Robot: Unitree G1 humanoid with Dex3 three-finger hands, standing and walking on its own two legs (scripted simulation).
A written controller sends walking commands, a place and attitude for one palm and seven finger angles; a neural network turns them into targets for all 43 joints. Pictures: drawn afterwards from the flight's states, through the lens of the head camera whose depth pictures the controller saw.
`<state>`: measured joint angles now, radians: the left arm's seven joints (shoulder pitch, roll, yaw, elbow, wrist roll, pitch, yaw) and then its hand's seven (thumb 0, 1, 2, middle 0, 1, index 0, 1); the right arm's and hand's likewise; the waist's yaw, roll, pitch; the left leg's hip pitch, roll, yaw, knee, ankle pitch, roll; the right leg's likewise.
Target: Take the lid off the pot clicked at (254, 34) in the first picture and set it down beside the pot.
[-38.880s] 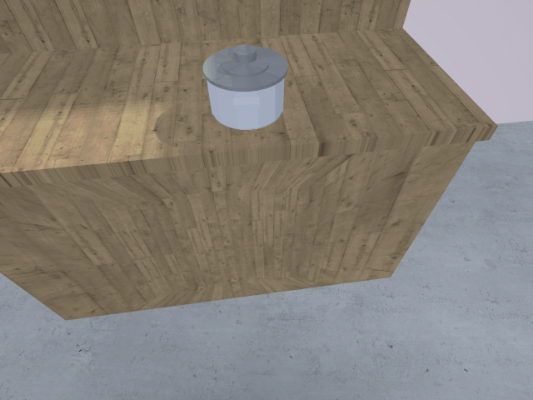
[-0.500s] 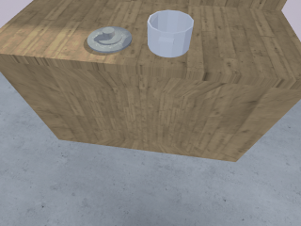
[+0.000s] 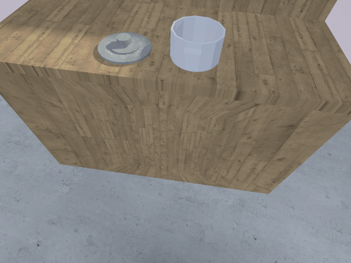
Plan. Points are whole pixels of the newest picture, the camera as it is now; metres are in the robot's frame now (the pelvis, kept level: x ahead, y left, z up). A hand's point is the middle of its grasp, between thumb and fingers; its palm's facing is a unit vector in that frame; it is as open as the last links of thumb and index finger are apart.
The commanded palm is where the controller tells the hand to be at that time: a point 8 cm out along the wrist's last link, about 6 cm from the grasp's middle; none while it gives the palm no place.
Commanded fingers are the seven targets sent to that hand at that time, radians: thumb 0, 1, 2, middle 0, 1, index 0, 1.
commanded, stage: let the arm hang, fingers relaxed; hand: left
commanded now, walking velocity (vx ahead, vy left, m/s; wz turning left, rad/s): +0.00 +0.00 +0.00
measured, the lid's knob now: (123, 39) +0.75 +0.22 +0.07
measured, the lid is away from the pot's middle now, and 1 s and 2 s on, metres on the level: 0.24 0.24 0.24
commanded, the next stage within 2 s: look to check the result in 1.04 s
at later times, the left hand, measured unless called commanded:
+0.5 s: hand out of the picture +0.04 +0.17 -0.17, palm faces +0.01 -0.98 -0.20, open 7.3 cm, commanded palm none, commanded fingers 0.00 0.90 0.90 -0.20 -0.30 -0.20 -0.30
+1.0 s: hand out of the picture -0.01 +0.17 -0.17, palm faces +0.02 -0.98 -0.18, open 7.3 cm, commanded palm none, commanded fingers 0.00 0.90 0.90 -0.20 -0.30 -0.20 -0.30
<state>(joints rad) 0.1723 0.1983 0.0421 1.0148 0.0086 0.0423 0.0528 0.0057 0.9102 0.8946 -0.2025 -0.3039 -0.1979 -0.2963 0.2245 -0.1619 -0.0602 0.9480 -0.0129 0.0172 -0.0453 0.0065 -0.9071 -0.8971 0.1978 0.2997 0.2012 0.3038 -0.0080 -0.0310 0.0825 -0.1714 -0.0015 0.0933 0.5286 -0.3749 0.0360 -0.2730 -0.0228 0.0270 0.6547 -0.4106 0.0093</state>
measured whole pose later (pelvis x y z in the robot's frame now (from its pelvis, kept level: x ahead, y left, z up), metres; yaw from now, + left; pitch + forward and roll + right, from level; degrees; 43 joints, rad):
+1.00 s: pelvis +0.00 +0.00 +0.01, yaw +0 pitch +0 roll -1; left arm 0.27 0.13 0.02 1.13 0.01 0.01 0.05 0.01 0.93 0.89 -0.20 -0.30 -0.20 -0.30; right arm 0.31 -0.10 -0.03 1.10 -0.01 0.00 -0.05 0.01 -0.91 -0.90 0.20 0.30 0.20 0.30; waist -0.02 0.00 0.06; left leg -0.12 0.01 0.10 0.46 -0.34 0.03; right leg -0.17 0.00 0.01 0.46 -0.28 0.01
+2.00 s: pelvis +0.00 +0.00 +0.01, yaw +0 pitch -1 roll -1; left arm 0.27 0.13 0.03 1.13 0.01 0.01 0.05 0.02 0.93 0.89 -0.20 -0.30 -0.20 -0.30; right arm 0.31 -0.09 -0.03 1.11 -0.01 -0.01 -0.06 0.01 -0.90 -0.90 0.20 0.30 0.20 0.30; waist -0.02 0.00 0.07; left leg -0.11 0.01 0.09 0.45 -0.34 0.03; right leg -0.16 -0.01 0.01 0.46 -0.28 0.01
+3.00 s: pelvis +0.00 +0.00 +0.01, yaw +0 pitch -1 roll -1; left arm 0.27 0.12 0.03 1.13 0.01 0.01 0.05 0.02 0.93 0.89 -0.20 -0.30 -0.20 -0.30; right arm 0.30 -0.09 -0.03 1.12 -0.01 -0.01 -0.06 0.01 -0.90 -0.90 0.20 0.30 0.20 0.30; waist -0.02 0.00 0.08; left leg -0.11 0.01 0.09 0.45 -0.33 0.03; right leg -0.16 -0.01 0.01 0.45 -0.28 0.01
